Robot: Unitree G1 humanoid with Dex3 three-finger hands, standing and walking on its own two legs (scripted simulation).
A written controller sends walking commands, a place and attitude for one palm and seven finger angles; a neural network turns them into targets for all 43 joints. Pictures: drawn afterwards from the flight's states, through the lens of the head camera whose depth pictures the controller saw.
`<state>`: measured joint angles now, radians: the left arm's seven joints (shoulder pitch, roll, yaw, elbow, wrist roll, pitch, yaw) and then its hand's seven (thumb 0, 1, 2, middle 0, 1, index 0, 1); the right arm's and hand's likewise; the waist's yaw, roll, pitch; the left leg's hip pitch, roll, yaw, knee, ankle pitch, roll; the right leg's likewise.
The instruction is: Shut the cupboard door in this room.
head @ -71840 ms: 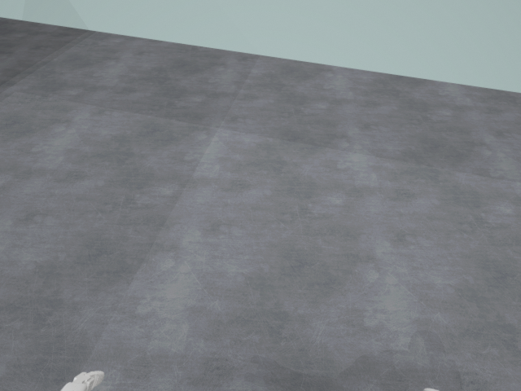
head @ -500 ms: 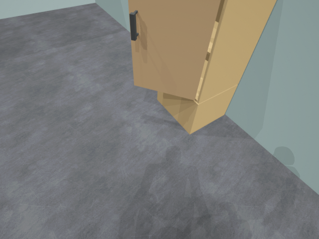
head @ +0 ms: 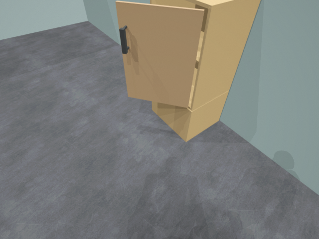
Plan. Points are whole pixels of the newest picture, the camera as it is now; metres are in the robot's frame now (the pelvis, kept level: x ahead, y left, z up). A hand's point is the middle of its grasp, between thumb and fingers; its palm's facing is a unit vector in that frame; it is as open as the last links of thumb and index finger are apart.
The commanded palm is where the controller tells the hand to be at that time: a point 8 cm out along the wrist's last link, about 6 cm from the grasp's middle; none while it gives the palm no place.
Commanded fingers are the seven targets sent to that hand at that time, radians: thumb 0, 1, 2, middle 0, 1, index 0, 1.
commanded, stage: let the arm hang, fingers relaxed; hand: left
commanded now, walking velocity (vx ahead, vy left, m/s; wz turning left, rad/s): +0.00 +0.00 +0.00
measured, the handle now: (125, 39) +1.05 +0.22 +0.03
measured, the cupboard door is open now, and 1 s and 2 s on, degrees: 38 38 38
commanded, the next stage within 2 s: look to check the result in 0.10 s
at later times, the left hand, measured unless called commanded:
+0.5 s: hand out of the picture -0.01 +0.16 -0.17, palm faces +0.03 -0.98 -0.19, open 7.4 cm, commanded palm none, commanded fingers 0.00 0.90 0.90 -0.20 -0.30 -0.20 -0.30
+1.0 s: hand out of the picture +0.03 +0.15 -0.18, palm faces +0.11 -0.98 -0.19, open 7.3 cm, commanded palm none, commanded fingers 0.00 0.90 0.90 -0.20 -0.30 -0.20 -0.30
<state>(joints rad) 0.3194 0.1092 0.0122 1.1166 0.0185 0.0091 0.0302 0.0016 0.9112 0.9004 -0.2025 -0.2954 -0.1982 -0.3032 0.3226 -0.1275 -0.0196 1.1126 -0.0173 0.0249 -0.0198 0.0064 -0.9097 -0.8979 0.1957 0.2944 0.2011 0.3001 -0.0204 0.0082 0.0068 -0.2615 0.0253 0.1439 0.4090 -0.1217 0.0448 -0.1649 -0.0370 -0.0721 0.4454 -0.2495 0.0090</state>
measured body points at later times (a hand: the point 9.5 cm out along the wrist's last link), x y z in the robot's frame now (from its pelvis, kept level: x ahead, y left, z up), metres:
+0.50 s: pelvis +0.02 -0.01 +0.00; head +0.03 -0.02 +0.45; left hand -0.01 +0.21 -0.16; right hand +0.00 -0.22 -0.16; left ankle +0.07 +0.09 -0.74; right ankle +0.00 -0.12 -0.74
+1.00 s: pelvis +0.04 -0.02 -0.01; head +0.06 -0.02 +0.44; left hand +0.02 +0.20 -0.17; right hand +0.04 -0.24 -0.17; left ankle +0.07 +0.09 -0.74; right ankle +0.00 -0.12 -0.74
